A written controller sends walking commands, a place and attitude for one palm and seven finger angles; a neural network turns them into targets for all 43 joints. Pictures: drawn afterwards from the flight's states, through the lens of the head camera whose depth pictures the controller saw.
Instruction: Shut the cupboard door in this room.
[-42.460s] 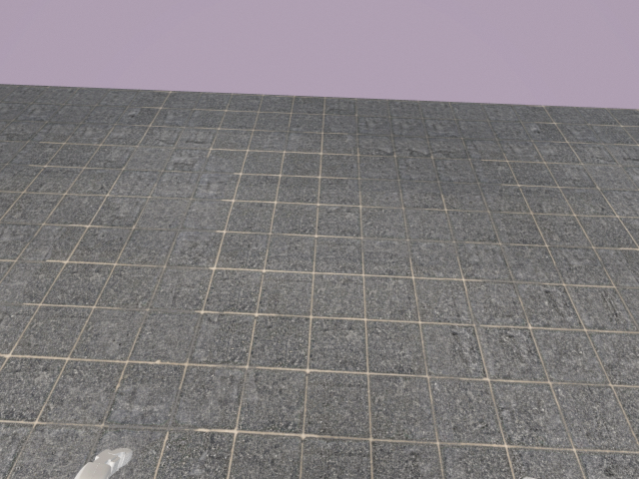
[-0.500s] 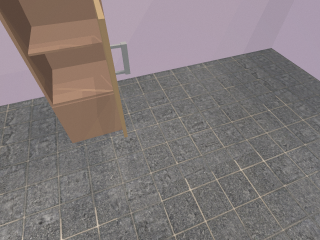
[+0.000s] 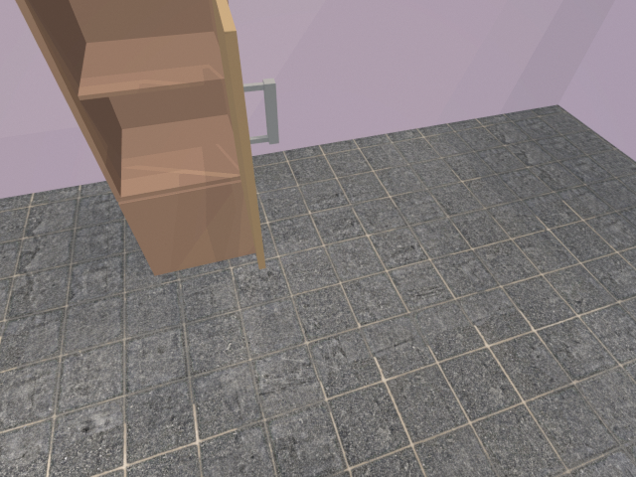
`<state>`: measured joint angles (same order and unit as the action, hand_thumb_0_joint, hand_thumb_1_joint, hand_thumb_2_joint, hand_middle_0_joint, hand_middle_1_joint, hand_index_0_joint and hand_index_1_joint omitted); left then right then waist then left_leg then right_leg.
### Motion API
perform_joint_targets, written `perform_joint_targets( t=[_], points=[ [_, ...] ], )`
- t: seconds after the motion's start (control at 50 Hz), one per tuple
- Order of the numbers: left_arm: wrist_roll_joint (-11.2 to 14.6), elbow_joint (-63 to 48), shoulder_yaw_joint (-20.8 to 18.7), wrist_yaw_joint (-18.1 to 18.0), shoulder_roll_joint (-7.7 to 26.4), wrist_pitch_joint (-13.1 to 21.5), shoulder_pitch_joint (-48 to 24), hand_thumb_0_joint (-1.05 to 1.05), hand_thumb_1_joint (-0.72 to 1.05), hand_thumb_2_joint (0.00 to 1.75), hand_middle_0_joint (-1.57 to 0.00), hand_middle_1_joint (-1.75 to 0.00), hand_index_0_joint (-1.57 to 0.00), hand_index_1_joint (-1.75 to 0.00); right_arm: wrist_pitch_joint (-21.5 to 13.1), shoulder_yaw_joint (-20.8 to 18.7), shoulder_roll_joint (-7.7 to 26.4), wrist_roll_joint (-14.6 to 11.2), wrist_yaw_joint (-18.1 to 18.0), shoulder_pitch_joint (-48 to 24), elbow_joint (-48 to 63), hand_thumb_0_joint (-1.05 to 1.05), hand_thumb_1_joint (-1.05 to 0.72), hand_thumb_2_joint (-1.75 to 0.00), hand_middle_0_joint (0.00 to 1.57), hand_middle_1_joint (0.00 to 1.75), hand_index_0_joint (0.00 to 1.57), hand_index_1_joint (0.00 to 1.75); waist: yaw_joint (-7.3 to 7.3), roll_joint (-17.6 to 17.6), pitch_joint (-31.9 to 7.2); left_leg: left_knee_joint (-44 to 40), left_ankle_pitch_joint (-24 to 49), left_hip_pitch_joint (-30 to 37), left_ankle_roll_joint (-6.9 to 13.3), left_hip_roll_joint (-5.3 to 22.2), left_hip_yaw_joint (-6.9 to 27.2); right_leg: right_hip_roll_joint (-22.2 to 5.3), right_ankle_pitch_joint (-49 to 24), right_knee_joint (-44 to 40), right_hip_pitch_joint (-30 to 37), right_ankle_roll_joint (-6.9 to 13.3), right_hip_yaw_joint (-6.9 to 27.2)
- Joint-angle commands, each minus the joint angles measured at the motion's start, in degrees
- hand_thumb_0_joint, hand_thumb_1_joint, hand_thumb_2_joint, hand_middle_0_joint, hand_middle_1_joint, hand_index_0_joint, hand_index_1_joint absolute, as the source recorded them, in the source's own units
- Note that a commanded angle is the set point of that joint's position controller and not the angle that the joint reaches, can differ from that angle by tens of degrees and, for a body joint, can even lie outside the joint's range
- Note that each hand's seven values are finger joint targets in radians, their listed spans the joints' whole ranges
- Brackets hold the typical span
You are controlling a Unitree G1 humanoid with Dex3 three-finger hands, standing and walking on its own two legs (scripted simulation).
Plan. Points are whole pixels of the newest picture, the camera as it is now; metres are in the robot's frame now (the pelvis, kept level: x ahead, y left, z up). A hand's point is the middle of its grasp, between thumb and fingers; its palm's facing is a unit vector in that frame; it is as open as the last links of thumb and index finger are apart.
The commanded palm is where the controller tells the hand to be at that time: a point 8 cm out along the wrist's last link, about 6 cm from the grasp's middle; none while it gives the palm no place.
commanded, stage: turn or walk to find it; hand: left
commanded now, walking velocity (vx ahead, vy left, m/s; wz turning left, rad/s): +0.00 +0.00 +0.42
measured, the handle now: (261, 114) +0.71 +0.16 +0.07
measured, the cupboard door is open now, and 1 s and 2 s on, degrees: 87 87 87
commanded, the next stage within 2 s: stand and wait in 0.66 s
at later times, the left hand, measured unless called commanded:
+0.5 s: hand out of the picture +0.05 +0.20 -0.16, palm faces +0.21 -0.94 -0.26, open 7.4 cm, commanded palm none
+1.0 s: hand out of the picture -0.08 +0.07 -0.15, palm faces +0.48 -0.84 -0.25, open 7.4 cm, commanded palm none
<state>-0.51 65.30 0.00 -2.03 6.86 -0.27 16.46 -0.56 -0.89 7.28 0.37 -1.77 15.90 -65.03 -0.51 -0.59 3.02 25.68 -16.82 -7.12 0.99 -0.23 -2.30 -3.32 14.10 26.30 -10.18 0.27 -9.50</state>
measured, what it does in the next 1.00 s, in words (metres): steps on the spot, turning left: right foot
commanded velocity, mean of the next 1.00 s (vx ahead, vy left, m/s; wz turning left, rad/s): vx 0.08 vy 0.00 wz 0.33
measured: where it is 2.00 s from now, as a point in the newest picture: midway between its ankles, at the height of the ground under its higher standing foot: outside the picture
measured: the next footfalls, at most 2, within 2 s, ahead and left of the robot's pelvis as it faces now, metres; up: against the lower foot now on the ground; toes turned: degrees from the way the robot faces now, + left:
right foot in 0.64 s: +0.03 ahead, -0.15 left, +0.00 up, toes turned +15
left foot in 1.22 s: +0.08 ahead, +0.12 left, +0.00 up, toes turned +32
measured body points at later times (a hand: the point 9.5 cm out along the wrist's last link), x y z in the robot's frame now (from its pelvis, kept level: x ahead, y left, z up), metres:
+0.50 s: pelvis -0.01 -0.01 +0.00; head +0.04 -0.01 +0.45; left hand +0.04 +0.25 -0.14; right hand +0.05 -0.24 -0.16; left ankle -0.03 +0.10 -0.74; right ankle -0.04 -0.15 -0.68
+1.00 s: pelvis +0.03 -0.08 +0.00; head +0.06 -0.10 +0.45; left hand -0.11 +0.11 -0.13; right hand +0.18 -0.29 -0.16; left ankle -0.08 +0.07 -0.64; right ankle -0.01 -0.16 -0.74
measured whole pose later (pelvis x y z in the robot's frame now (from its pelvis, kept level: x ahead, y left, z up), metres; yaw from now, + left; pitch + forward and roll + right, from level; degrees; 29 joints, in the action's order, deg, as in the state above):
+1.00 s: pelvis +0.03 -0.08 +0.00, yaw +25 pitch +0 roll +2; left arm -1.5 59.5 -1.2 -0.8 8.0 2.9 23.0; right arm 3.3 -4.7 14.5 1.9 1.2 11.9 -59.5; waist -1.9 2.1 2.3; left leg 66.9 -13.9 -28.6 -2.8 2.8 1.9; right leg -1.5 18.7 22.5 -4.4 3.3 -9.8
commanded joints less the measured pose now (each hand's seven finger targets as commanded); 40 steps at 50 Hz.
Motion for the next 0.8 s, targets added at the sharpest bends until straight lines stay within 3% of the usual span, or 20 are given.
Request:
perform_joint_targets(
  t=[0.0,0.06,0.18,0.22,0.24,0.26,0.28,0.3,0.32,0.36,0.42,0.5,0.56,0.58,0.6,0.62,0.64,0.68,0.72,0.78],
  points=[
    [-0.08,-2.89,-2.32,-0.62,6.74,0.28,2.94,0.00,0.90,0.90,-0.20,-0.30,-0.20,-0.30,0.24,-1.25,5.54,0.15,-0.23,2.36,2.58,0.00,-0.90,-0.90,0.20,0.30,0.20,0.30,-0.20,2.50,2.03,-3.16,11.31,-8.93,0.93,6.64,6.86,-6.12,-5.39,-1.30,1.23,-0.43,4.36],
    [-0.22,-3.99,-3.02,-0.54,7.56,0.11,2.43,0.00,0.90,0.90,-0.20,-0.30,-0.20,-0.30,0.60,-1.73,6.10,0.22,-0.04,1.59,3.95,0.00,-0.90,-0.90,0.20,0.30,0.20,0.30,-0.32,1.51,1.21,-0.57,9.91,-11.78,1.07,6.04,7.42,-7.51,-3.67,-0.77,1.36,0.09,4.44],
    [-0.57,-7.02,-4.63,-0.42,10.89,-0.31,-0.77,0.00,0.90,0.90,-0.20,-0.30,-0.20,-0.30,1.49,-2.82,5.96,0.53,0.46,1.84,6.21,0.00,-0.90,-0.90,0.20,0.30,0.20,0.30,0.25,-4.69,-2.05,10.37,4.88,-12.22,-0.03,3.78,3.66,-15.17,0.81,-3.09,-1.66,4.05,6.52],
    [-0.64,-8.27,-4.87,-0.36,11.05,-0.50,-2.86,0.00,0.90,0.90,-0.20,-0.30,-0.20,-0.30,1.59,-3.09,6.51,0.62,0.69,2.10,6.99,0.00,-0.90,-0.90,0.20,0.30,0.20,0.30,0.81,-2.50,-2.16,9.73,5.39,-11.97,0.40,4.71,5.63,-14.31,2.11,-0.74,-3.58,3.28,4.44],
    [-0.62,-9.13,-4.97,-0.24,11.03,-0.64,-4.17,0.00,0.90,0.90,-0.20,-0.30,-0.20,-0.30,1.47,-3.16,7.07,0.74,0.80,2.63,7.19,0.00,-0.90,-0.90,0.20,0.30,0.20,0.30,1.32,0.48,-1.94,6.63,7.23,-12.69,1.19,5.79,8.97,-12.29,3.22,2.42,-4.15,2.10,2.70],
    [-0.48,-9.71,-4.92,-0.06,10.26,-0.82,-4.79,0.00,0.90,0.90,-0.20,-0.30,-0.20,-0.30,1.29,-3.28,8.43,0.89,0.81,2.07,7.73,0.00,-0.90,-0.90,0.20,0.30,0.20,0.30,1.25,5.36,-0.79,2.07,9.03,-13.48,2.67,7.76,15.13,-8.31,4.93,7.15,-5.67,0.19,0.93],
    [-0.19,-10.39,-4.73,0.01,8.89,-0.92,-5.15,0.00,0.90,0.90,-0.20,-0.30,-0.20,-0.30,0.94,-3.65,10.57,1.14,0.61,1.98,8.39,0.00,-0.90,-0.90,0.20,0.30,0.20,0.30,1.64,11.67,0.14,-4.82,10.99,-14.30,5.35,11.78,25.28,-2.71,6.29,14.44,-6.67,-1.91,-0.26],
    [-0.29,-11.32,-4.40,-0.03,7.92,-0.97,-6.20,0.00,0.90,0.90,-0.20,-0.30,-0.20,-0.30,0.58,-4.07,12.10,1.14,0.18,2.59,8.46,0.00,-0.90,-0.90,0.20,0.30,0.20,0.30,2.08,14.71,0.22,-8.48,16.73,-10.78,8.85,14.91,32.09,0.14,13.62,22.26,-11.46,-2.37,2.31],
    [-0.43,-12.04,-4.33,0.01,8.34,-1.02,-8.12,0.00,0.90,0.90,-0.20,-0.30,-0.20,-0.30,0.33,-4.29,12.73,1.11,-0.20,3.87,8.36,0.00,-0.90,-0.90,0.20,0.30,0.20,0.30,2.67,14.83,0.13,-9.15,20.35,-7.95,11.38,16.43,34.52,-0.25,18.49,28.43,-15.90,-2.16,5.81],
    [-0.45,-12.59,-4.48,0.16,8.74,-1.02,-9.03,0.00,0.90,0.90,-0.20,-0.30,-0.20,-0.30,0.32,-4.46,13.07,1.25,-0.55,3.11,8.49,0.00,-0.90,-0.90,0.20,0.30,0.20,0.30,2.11,11.87,-1.97,-7.00,24.29,-2.97,12.43,15.65,32.75,-0.21,17.59,33.50,-20.23,-2.39,9.23],
    [-0.02,-13.20,-4.05,0.66,8.46,-0.75,-10.67,0.00,0.90,0.90,-0.20,-0.30,-0.20,-0.30,0.47,-4.51,13.24,1.36,-0.66,2.33,9.42,0.00,-0.90,-0.90,0.20,0.30,0.20,0.30,2.10,8.02,-4.53,-4.44,28.73,1.04,10.92,12.52,28.26,0.73,15.39,29.95,-20.21,-3.23,9.46],
    [0.43,-14.87,-3.72,0.70,8.14,-0.50,-11.62,0.00,0.90,0.90,-0.20,-0.30,-0.20,-0.30,1.12,-5.19,14.65,1.38,-0.30,2.78,10.05,0.00,-0.90,-0.90,0.20,0.30,0.20,0.30,2.72,8.14,-7.64,-1.79,34.13,3.66,9.72,10.31,28.04,2.95,14.25,18.28,-15.32,-3.91,9.07],
    [0.77,-14.27,-4.06,0.55,9.44,0.03,-7.06,0.00,0.90,0.90,-0.20,-0.30,-0.20,-0.30,1.43,-5.47,14.69,1.09,0.30,0.44,11.07,0.00,-0.90,-0.90,0.20,0.30,0.20,0.30,0.28,8.74,-9.92,2.11,32.36,-0.62,5.84,6.77,25.74,3.97,3.67,0.52,-3.41,-3.96,8.02],
    [0.63,-13.54,-4.33,0.35,11.19,0.44,-4.64,0.00,0.90,0.90,-0.20,-0.30,-0.20,-0.30,1.38,-5.41,13.72,0.64,0.60,-0.54,11.47,0.00,-0.90,-0.90,0.20,0.30,0.20,0.30,-0.93,6.30,-10.60,4.50,24.39,-6.91,3.03,4.59,23.50,1.90,-4.55,-6.45,5.35,-3.86,8.56],
    [0.01,-13.08,-5.05,-0.04,15.23,0.93,-2.92,0.00,0.90,0.90,-0.20,-0.30,-0.20,-0.30,1.18,-5.10,11.00,0.11,1.05,-0.38,12.10,0.00,-0.90,-0.90,0.20,0.30,0.20,0.30,-1.60,-3.47,-10.86,10.81,8.93,-18.52,-0.37,0.57,17.18,-8.05,-7.67,-8.23,15.78,-1.62,16.28],
    [-0.57,-13.54,-5.99,-0.37,19.66,1.02,-2.09,0.00,0.90,0.90,-0.20,-0.30,-0.20,-0.30,1.25,-4.76,8.81,0.34,1.07,-1.74,14.14,0.00,-0.90,-0.90,0.20,0.30,0.20,0.30,-2.50,-15.61,-8.79,21.90,-14.87,-28.24,-3.36,-4.88,8.10,-21.72,-17.21,-7.53,17.03,4.18,29.52],
    [-0.39,-14.09,-5.58,-0.23,19.24,0.69,-1.65,0.00,0.90,0.90,-0.20,-0.30,-0.20,-0.30,1.89,-5.33,11.26,0.84,0.87,-3.73,14.60,0.00,-0.90,-0.90,0.20,0.30,0.20,0.30,-2.58,-10.42,-6.34,31.31,-18.08,-26.15,-3.05,-2.64,9.06,-24.66,-21.17,-7.25,7.68,8.00,28.84],
    [-0.25,-14.62,-5.08,-0.29,15.18,0.98,-6.74,0.00,0.90,0.90,-0.20,-0.30,-0.20,-0.30,3.14,-5.29,10.49,1.09,1.12,-3.30,12.04,0.00,-0.90,-0.90,0.20,0.30,0.20,0.30,-0.09,-8.91,0.11,40.06,-12.25,-24.71,-3.05,-0.38,9.72,-18.45,-16.47,-8.60,-0.85,7.87,24.07],
    [-0.16,-14.63,-4.18,-0.07,12.30,1.16,-7.44,0.00,0.90,0.90,-0.20,-0.30,-0.20,-0.30,3.34,-4.93,9.21,1.01,1.62,-1.28,10.25,0.00,-0.90,-0.90,0.20,0.30,0.20,0.30,1.65,-6.73,1.08,41.54,-7.39,-23.74,-3.35,0.16,7.96,-13.76,-21.07,-7.05,-1.22,5.83,17.02],
    [-0.21,-12.94,-3.97,0.51,11.83,2.37,-0.92,0.00,0.90,0.90,-0.20,-0.30,-0.20,-0.30,3.18,-4.38,9.21,1.29,2.10,-1.50,9.80,0.00,-0.90,-0.90,0.20,0.30,0.20,0.30,-0.03,-8.45,0.03,42.89,-1.41,-26.66,-4.30,0.66,5.69,-11.83,-15.80,-9.56,5.22,3.26,14.09]
  ],
)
